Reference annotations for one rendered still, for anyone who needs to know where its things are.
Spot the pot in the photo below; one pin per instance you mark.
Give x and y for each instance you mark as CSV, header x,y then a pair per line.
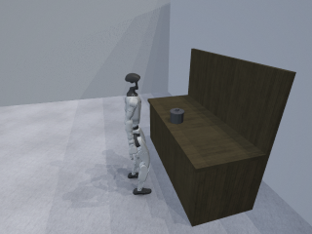
x,y
176,119

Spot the left robot foot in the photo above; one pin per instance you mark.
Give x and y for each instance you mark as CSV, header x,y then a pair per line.
x,y
131,175

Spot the table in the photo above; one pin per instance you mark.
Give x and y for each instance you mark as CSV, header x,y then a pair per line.
x,y
216,158

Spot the robot right forearm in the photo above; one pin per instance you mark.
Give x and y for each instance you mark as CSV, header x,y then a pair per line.
x,y
130,134

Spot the robot left shin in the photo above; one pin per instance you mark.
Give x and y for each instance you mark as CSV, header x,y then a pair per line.
x,y
136,163

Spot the lid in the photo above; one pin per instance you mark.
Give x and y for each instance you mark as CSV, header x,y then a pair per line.
x,y
173,111

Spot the robot right hand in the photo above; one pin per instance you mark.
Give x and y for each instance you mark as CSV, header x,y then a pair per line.
x,y
133,150

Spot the robot right upper arm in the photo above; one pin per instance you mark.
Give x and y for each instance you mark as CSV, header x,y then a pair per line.
x,y
132,105

